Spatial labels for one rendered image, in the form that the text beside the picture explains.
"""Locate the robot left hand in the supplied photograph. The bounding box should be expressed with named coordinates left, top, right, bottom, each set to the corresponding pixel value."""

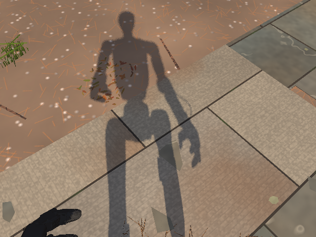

left=21, top=207, right=82, bottom=237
